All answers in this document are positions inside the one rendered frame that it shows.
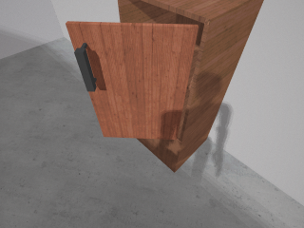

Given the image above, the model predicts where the cupboard door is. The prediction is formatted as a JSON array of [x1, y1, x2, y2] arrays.
[[66, 21, 199, 140]]

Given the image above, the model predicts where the handle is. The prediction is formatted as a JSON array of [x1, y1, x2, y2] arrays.
[[74, 43, 97, 92]]

